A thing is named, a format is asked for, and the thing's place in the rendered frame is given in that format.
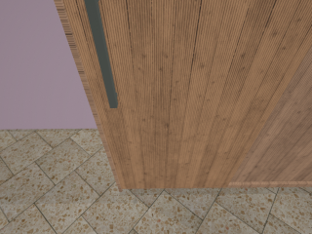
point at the wardrobe door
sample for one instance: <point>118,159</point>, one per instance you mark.
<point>282,151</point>
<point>196,80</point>

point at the handle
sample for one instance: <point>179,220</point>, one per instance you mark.
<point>95,21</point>

